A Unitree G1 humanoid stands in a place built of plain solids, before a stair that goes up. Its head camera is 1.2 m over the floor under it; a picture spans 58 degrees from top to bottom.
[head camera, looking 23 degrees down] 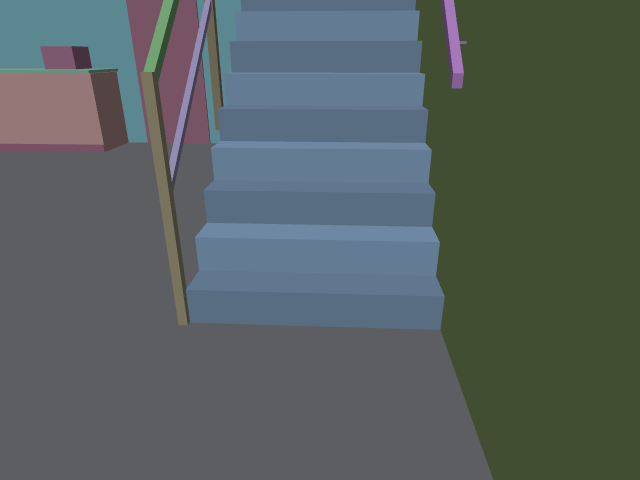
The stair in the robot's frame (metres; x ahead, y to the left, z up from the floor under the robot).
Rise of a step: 0.18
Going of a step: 0.20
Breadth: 1.21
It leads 3 degrees to the right of straight ahead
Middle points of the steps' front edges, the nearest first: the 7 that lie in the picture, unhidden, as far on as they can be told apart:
1.76 0.03 0.18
1.96 0.02 0.37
2.17 0.01 0.55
2.37 0.00 0.74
2.57 -0.01 0.92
2.78 -0.02 1.10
2.98 -0.03 1.29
